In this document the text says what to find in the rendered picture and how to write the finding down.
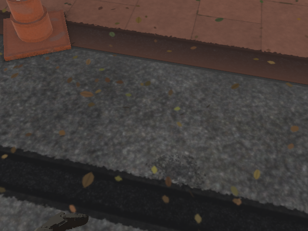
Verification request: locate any left robot hand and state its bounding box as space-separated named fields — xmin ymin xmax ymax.
xmin=35 ymin=212 xmax=89 ymax=231

